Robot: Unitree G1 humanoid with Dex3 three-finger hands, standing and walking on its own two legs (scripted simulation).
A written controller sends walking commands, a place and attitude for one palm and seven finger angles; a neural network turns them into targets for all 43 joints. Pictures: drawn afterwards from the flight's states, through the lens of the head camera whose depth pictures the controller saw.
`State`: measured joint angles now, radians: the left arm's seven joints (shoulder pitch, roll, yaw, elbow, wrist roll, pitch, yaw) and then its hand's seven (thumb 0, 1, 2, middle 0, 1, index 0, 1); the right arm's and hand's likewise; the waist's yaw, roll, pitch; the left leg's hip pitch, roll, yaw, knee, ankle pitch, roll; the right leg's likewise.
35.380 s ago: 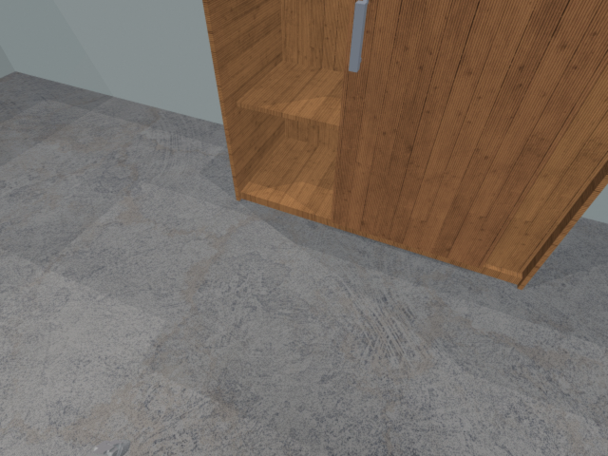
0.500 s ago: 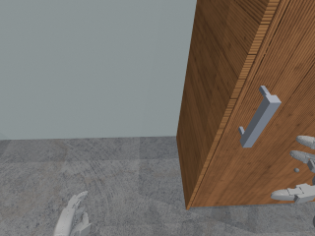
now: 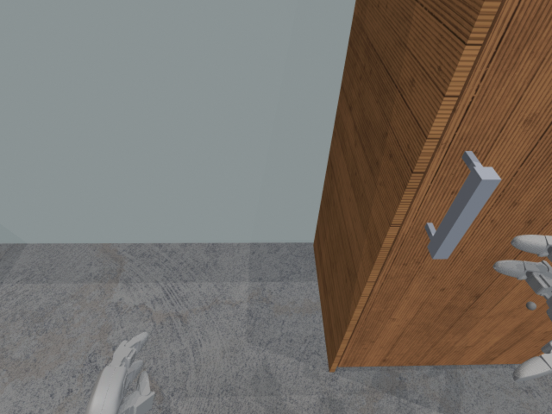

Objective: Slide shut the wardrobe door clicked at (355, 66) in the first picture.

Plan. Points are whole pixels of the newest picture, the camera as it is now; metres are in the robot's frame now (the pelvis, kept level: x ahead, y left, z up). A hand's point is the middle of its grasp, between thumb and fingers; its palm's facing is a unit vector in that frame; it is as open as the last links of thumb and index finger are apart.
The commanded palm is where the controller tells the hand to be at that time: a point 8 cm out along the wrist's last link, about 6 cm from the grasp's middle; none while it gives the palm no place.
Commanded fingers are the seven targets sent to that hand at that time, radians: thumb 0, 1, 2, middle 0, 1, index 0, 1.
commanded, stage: draw the hand back to the body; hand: right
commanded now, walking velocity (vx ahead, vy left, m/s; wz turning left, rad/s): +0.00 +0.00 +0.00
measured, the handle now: (453, 207) +0.40 -0.27 +0.11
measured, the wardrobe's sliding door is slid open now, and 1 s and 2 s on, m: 0.00 0.00 0.00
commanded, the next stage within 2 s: step back with the hand held close in 1.34 s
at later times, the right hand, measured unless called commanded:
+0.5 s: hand out of the picture +0.20 -0.31 +0.14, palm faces +0.45 +0.84 -0.30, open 13.3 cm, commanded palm +0.16 -0.34 +0.16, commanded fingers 0.00 -0.10 -0.51 0.23 0.77 0.23 0.77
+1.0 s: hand out of the picture +0.22 -0.28 +0.18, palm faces +0.45 +0.80 -0.39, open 8.4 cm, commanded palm +0.17 -0.31 +0.20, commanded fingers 0.00 -0.90 -0.90 0.20 0.30 0.20 0.30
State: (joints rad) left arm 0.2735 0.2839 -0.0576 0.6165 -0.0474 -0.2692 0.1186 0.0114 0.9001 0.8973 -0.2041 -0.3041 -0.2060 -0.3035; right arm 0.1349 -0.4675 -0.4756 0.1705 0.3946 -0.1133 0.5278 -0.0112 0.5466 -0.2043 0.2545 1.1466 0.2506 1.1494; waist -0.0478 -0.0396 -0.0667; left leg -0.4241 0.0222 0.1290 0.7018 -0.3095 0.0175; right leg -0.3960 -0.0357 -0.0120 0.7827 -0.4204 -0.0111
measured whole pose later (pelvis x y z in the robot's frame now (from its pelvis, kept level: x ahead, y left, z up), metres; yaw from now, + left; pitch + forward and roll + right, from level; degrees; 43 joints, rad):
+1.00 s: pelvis +0.03 -0.01 +0.03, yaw +1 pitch -3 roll +1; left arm 0.23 0.23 -0.01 0.63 0.02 -0.18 0.05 0.01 0.90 0.90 -0.20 -0.30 -0.20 -0.30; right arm 0.44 -0.35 -0.34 -0.38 0.05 -0.07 -0.10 0.01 -0.66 -0.79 0.22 0.44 0.22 0.44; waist -0.08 -0.04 -0.01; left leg -0.16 0.03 0.08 0.43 -0.22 -0.01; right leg -0.09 0.00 -0.06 0.46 -0.31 -0.03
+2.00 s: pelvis -0.04 -0.03 +0.01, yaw +1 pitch -2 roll +0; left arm 0.27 0.21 -0.01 0.54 0.00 -0.09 0.07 0.01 0.90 0.90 -0.20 -0.30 -0.20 -0.30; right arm 0.48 -0.40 -0.47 -0.45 -0.01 -0.22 -0.14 0.02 -0.89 -0.90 0.22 0.30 0.21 0.30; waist -0.01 0.02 0.01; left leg -0.39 0.04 -0.05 0.64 -0.21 -0.04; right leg -0.33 0.03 -0.07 0.67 -0.32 -0.07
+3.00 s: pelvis -0.24 -0.01 +0.02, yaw +5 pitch +4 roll -1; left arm 0.30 0.21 -0.02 0.64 0.00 -0.12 0.06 0.01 0.90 0.90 -0.20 -0.30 -0.21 -0.30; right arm 0.60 -0.47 -0.45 -0.50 0.03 -0.20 -0.14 0.01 -0.89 -0.90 0.22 0.30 0.22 0.30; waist 0.00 0.06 -0.11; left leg -0.16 0.03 0.01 0.50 -0.40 -0.01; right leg -0.44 0.01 -0.09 0.72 -0.27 0.01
